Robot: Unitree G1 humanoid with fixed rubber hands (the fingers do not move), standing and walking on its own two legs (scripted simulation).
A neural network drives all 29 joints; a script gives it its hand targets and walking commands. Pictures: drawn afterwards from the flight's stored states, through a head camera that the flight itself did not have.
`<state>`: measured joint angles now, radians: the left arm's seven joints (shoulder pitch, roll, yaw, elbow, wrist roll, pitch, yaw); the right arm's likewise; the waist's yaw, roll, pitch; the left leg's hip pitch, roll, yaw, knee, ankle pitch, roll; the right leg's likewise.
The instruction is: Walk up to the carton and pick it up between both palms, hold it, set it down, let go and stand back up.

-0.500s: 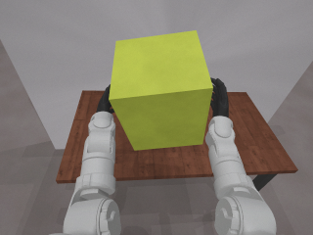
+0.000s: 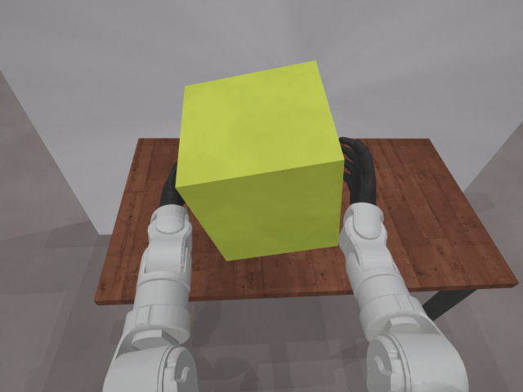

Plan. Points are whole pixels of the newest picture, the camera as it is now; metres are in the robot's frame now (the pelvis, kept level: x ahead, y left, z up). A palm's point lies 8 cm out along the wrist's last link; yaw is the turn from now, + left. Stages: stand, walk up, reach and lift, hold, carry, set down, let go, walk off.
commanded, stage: set down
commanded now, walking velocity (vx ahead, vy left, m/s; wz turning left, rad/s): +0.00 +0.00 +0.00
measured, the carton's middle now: (266, 171) +0.43 +0.02 +0.08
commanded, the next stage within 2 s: none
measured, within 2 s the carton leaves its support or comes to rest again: neither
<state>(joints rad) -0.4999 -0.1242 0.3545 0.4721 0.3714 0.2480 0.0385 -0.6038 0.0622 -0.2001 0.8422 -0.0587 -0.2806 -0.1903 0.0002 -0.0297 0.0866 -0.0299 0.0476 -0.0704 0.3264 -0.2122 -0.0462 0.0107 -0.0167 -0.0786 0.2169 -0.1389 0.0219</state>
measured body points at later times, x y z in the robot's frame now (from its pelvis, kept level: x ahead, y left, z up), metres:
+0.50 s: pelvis -0.01 +0.00 +0.00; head +0.01 +0.02 +0.45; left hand +0.37 +0.12 +0.03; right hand +0.36 -0.18 +0.06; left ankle -0.01 +0.14 -0.75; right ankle -0.01 -0.13 -0.75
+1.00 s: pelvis +0.00 +0.01 +0.00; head +0.05 +0.03 +0.45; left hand +0.38 +0.15 -0.01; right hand +0.37 -0.15 +0.01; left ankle -0.01 +0.14 -0.75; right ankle -0.01 -0.13 -0.75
